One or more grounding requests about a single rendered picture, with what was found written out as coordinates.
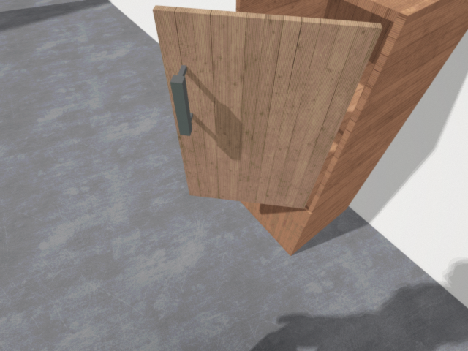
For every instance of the cupboard door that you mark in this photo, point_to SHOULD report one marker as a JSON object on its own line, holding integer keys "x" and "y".
{"x": 268, "y": 94}

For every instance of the handle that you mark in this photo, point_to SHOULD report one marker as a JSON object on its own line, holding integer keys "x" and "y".
{"x": 181, "y": 102}

